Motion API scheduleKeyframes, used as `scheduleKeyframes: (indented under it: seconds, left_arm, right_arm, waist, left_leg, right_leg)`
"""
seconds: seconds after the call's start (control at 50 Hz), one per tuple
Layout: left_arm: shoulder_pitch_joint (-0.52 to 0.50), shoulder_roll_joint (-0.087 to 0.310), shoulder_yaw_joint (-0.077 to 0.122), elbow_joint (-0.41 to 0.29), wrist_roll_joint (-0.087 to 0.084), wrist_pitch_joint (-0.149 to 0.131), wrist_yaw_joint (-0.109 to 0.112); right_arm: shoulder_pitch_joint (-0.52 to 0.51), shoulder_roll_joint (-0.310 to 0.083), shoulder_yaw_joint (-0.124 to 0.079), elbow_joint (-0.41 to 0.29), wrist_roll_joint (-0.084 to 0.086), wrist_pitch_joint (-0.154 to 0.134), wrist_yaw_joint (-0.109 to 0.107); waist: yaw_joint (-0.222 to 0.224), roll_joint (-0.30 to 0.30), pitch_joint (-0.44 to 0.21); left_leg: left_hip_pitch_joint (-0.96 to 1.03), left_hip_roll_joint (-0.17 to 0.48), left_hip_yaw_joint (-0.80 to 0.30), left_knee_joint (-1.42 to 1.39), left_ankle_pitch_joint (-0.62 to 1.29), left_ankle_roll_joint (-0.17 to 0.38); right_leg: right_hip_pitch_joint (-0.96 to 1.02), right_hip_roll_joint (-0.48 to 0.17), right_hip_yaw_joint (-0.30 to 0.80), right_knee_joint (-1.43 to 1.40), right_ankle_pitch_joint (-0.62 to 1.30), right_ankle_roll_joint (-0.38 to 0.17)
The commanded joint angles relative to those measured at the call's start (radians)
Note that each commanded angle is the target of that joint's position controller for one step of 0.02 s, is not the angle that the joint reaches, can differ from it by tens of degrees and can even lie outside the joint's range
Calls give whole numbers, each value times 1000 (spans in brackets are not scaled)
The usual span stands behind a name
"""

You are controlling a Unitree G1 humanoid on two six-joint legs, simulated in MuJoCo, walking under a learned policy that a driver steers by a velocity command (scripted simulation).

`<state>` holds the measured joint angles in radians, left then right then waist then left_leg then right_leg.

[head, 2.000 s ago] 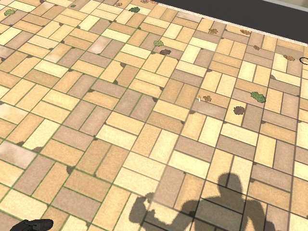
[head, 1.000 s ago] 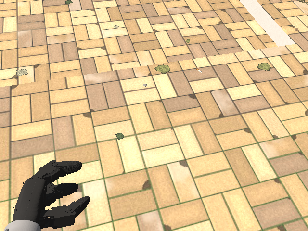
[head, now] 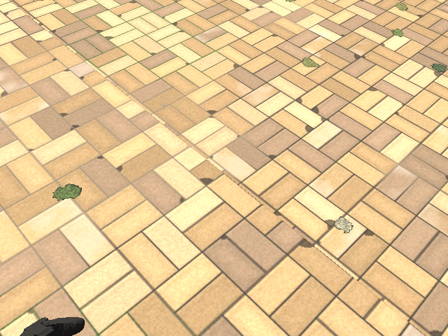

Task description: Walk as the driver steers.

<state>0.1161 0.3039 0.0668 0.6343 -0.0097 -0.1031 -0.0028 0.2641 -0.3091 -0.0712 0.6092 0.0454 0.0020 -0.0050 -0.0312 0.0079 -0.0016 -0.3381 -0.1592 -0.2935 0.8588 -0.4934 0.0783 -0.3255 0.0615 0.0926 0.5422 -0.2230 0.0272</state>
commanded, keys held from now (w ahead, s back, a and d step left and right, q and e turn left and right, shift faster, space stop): w+q+shift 0.04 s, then w+shift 0.44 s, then shift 0.06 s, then q+shift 0.46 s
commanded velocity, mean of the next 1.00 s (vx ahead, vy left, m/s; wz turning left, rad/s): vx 0.64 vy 0.00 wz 0.53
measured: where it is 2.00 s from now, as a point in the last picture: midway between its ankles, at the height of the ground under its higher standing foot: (26, 233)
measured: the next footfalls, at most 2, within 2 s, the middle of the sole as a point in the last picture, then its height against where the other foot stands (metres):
left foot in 0.44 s outside the picture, level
right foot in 0.86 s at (167, 241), level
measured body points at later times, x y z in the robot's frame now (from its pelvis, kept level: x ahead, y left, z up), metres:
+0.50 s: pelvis +0.33 +0.09 -0.02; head +0.37 +0.10 +0.42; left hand +0.18 +0.31 -0.15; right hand +0.62 -0.06 -0.08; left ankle +0.41 +0.20 -0.73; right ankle +0.09 -0.13 -0.65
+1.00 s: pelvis +0.63 +0.17 -0.01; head +0.68 +0.21 +0.44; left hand +0.71 +0.49 -0.09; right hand +0.86 -0.04 -0.12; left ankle +0.48 +0.23 -0.62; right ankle +0.80 +0.15 -0.73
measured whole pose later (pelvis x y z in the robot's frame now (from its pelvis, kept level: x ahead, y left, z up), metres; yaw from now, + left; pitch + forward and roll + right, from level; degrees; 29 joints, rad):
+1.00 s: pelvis +0.63 +0.17 -0.01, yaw +34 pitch +1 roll -1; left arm 0.00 0.24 0.01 0.62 0.03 -0.03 0.01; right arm 0.27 -0.33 -0.08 0.70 0.04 0.05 -0.03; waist -0.06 0.00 0.12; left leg -0.45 -0.04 -0.10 1.33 -0.53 -0.08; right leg -0.48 0.01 -0.05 0.52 -0.06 -0.03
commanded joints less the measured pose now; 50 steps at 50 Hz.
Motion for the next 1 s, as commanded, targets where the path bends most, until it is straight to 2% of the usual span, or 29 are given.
scheduleKeyframes:
  seconds: [0.02, 0.04, 0.06, 0.14, 0.24, 0.34, 0.4, 0.42, 0.44, 0.46, 0.48, 0.5, 0.52, 0.54, 0.56, 0.58, 0.6, 0.64, 0.68, 0.72, 0.76, 0.8, 0.84, 0.86, 0.88, 0.9, 0.92, 0.96, 1.0]
  left_arm:
    - [149, 174, 60, -37, 5, -10, -1]
    - [161, 143, 48, -32, -1, -1, 5]
    - [173, 126, 38, -25, 1, 5, 7]
    - [234, 86, 15, 36, 20, -10, -2]
    - [313, 79, 5, 96, 22, -14, -3]
    - [426, 110, -8, 185, -13, 7, 4]
    - [428, 184, -3, 214, -11, 21, 15]
    - [425, 205, -2, 229, -6, 27, 21]
    - [382, 215, -2, 230, -4, 34, 28]
    - [368, 161, -20, 192, 17, 26, 35]
    - [493, -28, -69, 146, 4, -7, 19]
    - [350, 99, -39, 139, -34, -40, 17]
    - [223, 110, -26, 84, -66, -49, 17]
    - [178, 88, -35, 72, -47, -53, 18]
    - [172, 81, -28, 78, -19, -48, 18]
    - [208, 77, -23, 82, -10, -34, 10]
    - [218, 61, -25, 81, -4, -21, 3]
    - [187, 39, -28, 59, 13, -6, -4]
    - [59, 21, -37, 0, 28, -9, -8]
    - [-45, 10, -44, -24, 39, -19, -19]
    - [-113, 36, -31, -58, 30, -17, -25]
    - [-115, 92, -10, -72, 20, -5, -18]
    - [5, 128, 8, -43, 28, -1, -3]
    - [110, 147, 14, -24, 43, 0, 4]
    - [150, 168, 4, -27, 60, 7, 12]
    - [137, 142, -2, -38, 60, 21, -1]
    - [29, 110, 0, -92, 47, 37, 2]
    - [-55, 42, -18, -94, 32, 70, 15]
    - [-96, 64, -8, -69, 43, 80, 21]
  right_arm:
    - [-104, -109, -1, -133, 3, -33, 5]
    - [-93, -125, -11, -112, -19, -27, 3]
    - [-85, -105, -9, -103, -29, -26, 4]
    - [-106, -33, 8, -93, -6, -41, 7]
    - [-220, -21, 16, -102, -10, -58, 24]
    - [-398, 27, 43, -153, -13, -86, 77]
    - [-354, -25, 20, -164, -17, -86, 80]
    - [-222, -86, -7, -144, -13, -78, 70]
    - [22, -139, -39, -75, -5, -66, 55]
    - [245, -199, -61, 2, -3, -48, 35]
    - [239, -273, -61, 19, -23, -62, 34]
    - [284, -164, -38, 39, -36, -77, 32]
    - [207, -125, -19, 55, -53, -85, 34]
    - [121, -120, -16, 53, -55, -92, 37]
    - [52, -92, -9, 54, -62, -95, 41]
    - [13, -44, 5, 53, -70, -95, 43]
    - [0, -19, 12, 58, -63, -97, 42]
    - [-9, -48, 4, 75, -34, -102, 25]
    - [-27, -97, -11, 80, -34, -96, 1]
    - [28, -121, -27, 96, -27, -77, -14]
    - [100, -155, -42, 122, -11, -63, -23]
    - [100, -150, -49, 125, -9, -50, -37]
    - [39, -129, -51, 91, -12, -32, -47]
    - [22, -94, -39, 61, -18, -26, -43]
    - [157, 22, -6, 53, -54, -18, -34]
    - [378, -46, -2, 73, -16, -13, -19]
    - [347, -134, -25, 95, -12, 9, -16]
    - [151, -178, -50, 57, -6, 50, -30]
    - [120, -132, -46, 28, -1, 77, -41]
  waist:
    - [106, -200, 41]
    - [105, -129, 54]
    - [97, -93, 64]
    - [81, -112, 116]
    - [91, -83, 156]
    - [129, -85, 198]
    - [39, -214, 95]
    - [-53, -257, 2]
    - [-192, -246, -110]
    - [-255, -150, -241]
    - [-85, 211, -417]
    - [-159, 163, -425]
    - [-123, 131, -206]
    - [-69, 15, -97]
    - [-10, -13, -35]
    - [45, 19, -24]
    - [67, 33, -14]
    - [90, 30, 30]
    - [86, 31, 76]
    - [36, 28, 34]
    - [10, 43, 1]
    - [34, 61, -11]
    - [107, 73, -76]
    - [150, 31, -174]
    - [80, -215, -316]
    - [13, -377, -531]
    - [18, -230, -501]
    - [30, -72, -242]
    - [-5, -110, -108]
  left_leg:
    - [-684, 166, 107, 367, 51, -38]
    - [-664, 187, 139, 426, 104, -47]
    - [-632, 204, 157, 451, 142, -46]
    - [-592, 224, 153, 443, 311, -44]
    - [-637, 200, 163, 224, 457, -55]
    - [-507, 211, 328, -86, 471, -14]
    - [-216, 106, 427, -158, 324, 46]
    - [-26, 79, 424, -171, 298, 78]
    - [288, 73, 412, -268, 380, 113]
    - [714, 223, 178, -213, 270, 125]
    - [938, 486, -408, -379, -199, 249]
    - [866, 488, -550, -541, -143, 225]
    - [705, 473, -364, -548, 191, 205]
    - [514, 441, -207, -545, 493, 197]
    - [363, 387, -84, -542, 700, 186]
    - [271, 357, -15, -562, 816, 184]
    - [226, 341, 11, -588, 899, 186]
    - [133, 321, 64, -628, 998, 196]
    - [8, 250, 152, -630, 1065, 178]
    - [-42, 171, 197, -585, 937, 116]
    - [-23, 190, 114, -550, 752, 67]
    - [47, 207, 32, -462, 681, 35]
    - [83, 178, -3, -274, 690, -4]
    - [64, 123, 18, -68, 583, -46]
    - [-126, 18, 94, 276, -203, -96]
    - [-226, 39, 69, 540, -283, -117]
    - [-236, 116, 71, 623, -165, -149]
    - [-292, 178, 173, 589, -22, -186]
    - [-222, 218, 209, 470, 16, -185]
  right_leg:
    - [474, -461, 635, -311, -587, -167]
    - [438, -410, 505, -296, -490, -134]
    - [382, -359, 405, -300, -411, -114]
    - [258, -270, 190, -374, -226, -140]
    - [308, -292, 36, -426, 23, -176]
    - [407, -334, -90, -482, 316, -172]
    - [453, -360, -174, -305, 1120, -162]
    - [439, -374, -179, -147, 1308, -153]
    - [327, -346, -207, 98, 1334, -129]
    - [3, -287, -169, 448, 810, -106]
    - [-320, -87, -56, 789, -219, -79]
    - [-375, -78, 83, 872, -247, -104]
    - [-446, -111, 46, 890, -206, -97]
    - [-405, -150, 27, 833, -159, -88]
    - [-354, -176, -1, 773, -126, -69]
    - [-291, -196, -5, 743, -103, -58]
    - [-271, -198, -12, 697, -91, -43]
    - [-265, -187, -38, 576, -75, 0]
    - [-225, -126, -90, 356, 52, 30]
    - [-75, -37, -124, 98, 315, 29]
    - [23, 9, -84, -28, 463, 17]
    - [48, -6, -15, -72, 448, 0]
    - [164, -33, -7, -99, 447, -18]
    - [322, -117, 25, -96, 610, -53]
    - [589, -384, 222, 30, 1170, -147]
    - [728, -607, 553, 0, 1033, -326]
    - [627, -550, 521, -61, 720, -332]
    - [359, -417, 277, -145, 399, -269]
    - [134, -344, 115, -220, 319, -246]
